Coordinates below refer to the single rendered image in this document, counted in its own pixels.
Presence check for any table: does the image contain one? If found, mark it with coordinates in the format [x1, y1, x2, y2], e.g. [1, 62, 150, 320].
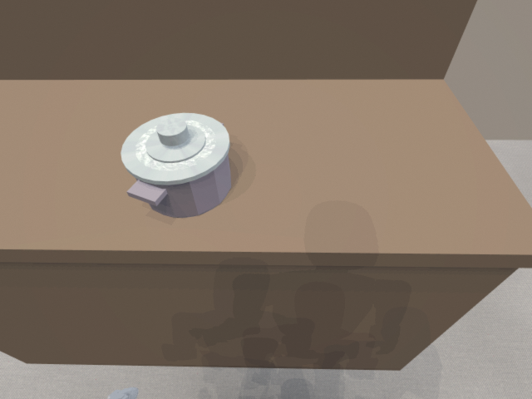
[0, 0, 532, 371]

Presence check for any knob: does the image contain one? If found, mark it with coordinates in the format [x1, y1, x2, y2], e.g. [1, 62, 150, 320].
[156, 118, 189, 146]

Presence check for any lid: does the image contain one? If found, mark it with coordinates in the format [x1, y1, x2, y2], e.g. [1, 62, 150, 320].
[121, 113, 230, 185]

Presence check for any pot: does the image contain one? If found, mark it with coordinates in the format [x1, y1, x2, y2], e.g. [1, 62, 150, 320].
[126, 123, 231, 218]

